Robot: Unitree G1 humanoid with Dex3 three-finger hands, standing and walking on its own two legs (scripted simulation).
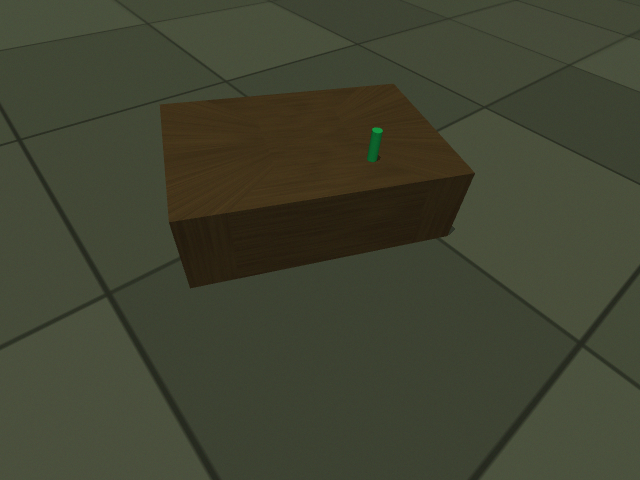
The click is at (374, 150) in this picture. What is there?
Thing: slim round
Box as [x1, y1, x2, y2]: [367, 127, 382, 161]
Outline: 377,127 373,128 371,133 367,159 369,161 375,161 377,156 382,130
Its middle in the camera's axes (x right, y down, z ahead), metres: +0.21 -0.38 +1.49
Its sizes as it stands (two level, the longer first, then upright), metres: 0.040 0.040 0.129
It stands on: a support 0.36 m high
